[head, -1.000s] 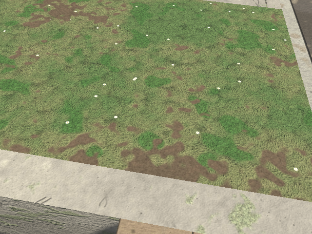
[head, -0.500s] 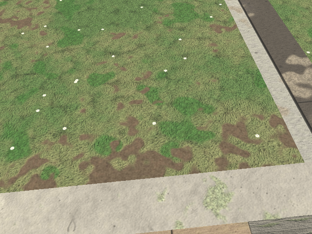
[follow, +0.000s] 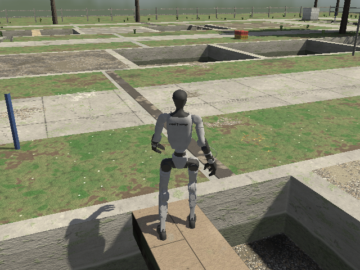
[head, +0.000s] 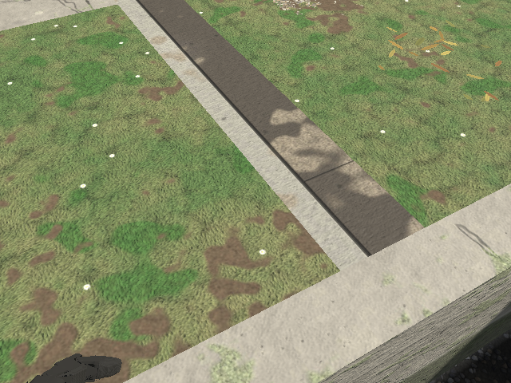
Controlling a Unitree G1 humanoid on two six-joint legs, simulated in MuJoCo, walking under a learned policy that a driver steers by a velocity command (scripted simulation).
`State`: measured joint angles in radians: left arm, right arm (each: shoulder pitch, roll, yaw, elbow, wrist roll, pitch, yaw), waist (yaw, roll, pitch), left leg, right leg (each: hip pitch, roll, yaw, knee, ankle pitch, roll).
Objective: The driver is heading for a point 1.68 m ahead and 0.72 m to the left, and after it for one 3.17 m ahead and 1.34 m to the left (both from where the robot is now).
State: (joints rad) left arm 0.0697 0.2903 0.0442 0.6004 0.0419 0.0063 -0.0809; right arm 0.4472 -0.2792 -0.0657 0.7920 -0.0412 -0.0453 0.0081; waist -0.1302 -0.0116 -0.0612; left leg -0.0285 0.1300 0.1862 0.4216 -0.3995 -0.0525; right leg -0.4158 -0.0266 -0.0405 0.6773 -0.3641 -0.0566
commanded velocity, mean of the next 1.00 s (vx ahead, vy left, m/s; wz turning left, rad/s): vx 0.09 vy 0.00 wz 0.43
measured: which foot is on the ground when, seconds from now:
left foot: down 0.00-0.02, up 0.04-0.54, down 0.56-1.00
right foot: up 0.00-0.00, down 0.02-0.56, up 0.58-1.00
